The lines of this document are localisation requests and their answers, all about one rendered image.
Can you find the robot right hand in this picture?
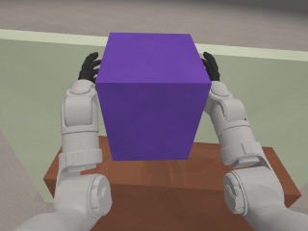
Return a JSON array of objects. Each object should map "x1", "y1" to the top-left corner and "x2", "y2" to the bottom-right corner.
[{"x1": 201, "y1": 51, "x2": 220, "y2": 82}]

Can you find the robot right upper arm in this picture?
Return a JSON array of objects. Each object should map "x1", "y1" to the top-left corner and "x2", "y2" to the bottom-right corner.
[{"x1": 223, "y1": 166, "x2": 308, "y2": 231}]

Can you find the robot left upper arm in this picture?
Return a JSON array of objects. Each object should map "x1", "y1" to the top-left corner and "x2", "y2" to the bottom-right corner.
[{"x1": 12, "y1": 173, "x2": 113, "y2": 231}]

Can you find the right robot forearm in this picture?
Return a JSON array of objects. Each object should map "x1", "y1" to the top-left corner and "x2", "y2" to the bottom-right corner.
[{"x1": 203, "y1": 81, "x2": 285, "y2": 203}]

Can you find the robot left hand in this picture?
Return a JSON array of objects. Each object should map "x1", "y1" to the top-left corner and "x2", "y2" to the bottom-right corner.
[{"x1": 78, "y1": 52, "x2": 102, "y2": 89}]

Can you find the carton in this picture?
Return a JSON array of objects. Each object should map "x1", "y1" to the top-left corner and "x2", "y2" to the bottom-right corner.
[{"x1": 95, "y1": 32, "x2": 212, "y2": 162}]

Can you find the pedestal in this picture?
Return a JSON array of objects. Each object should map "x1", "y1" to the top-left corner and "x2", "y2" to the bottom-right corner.
[{"x1": 43, "y1": 136, "x2": 301, "y2": 231}]

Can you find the left robot forearm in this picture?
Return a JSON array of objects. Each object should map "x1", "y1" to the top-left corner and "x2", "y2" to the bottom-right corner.
[{"x1": 53, "y1": 79, "x2": 103, "y2": 209}]

